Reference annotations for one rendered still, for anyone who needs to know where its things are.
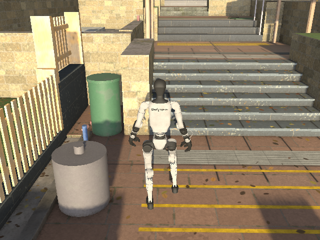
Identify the right robot thigh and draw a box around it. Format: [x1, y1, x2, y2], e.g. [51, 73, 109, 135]
[166, 138, 177, 163]

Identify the robot left foot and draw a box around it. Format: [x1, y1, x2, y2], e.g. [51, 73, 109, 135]
[146, 196, 154, 210]

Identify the right robot forearm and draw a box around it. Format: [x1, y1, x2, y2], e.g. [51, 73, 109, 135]
[179, 122, 191, 143]

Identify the right robot upper arm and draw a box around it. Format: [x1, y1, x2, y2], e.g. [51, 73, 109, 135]
[170, 101, 184, 129]

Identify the left robot forearm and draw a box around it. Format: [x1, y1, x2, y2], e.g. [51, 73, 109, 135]
[130, 120, 140, 139]

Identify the left robot upper arm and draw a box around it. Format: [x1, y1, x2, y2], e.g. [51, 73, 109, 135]
[135, 101, 150, 128]

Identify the left robot hand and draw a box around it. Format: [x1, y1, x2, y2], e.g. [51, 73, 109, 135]
[128, 136, 140, 147]

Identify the right robot hand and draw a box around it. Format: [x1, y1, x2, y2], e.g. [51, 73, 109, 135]
[180, 140, 192, 152]

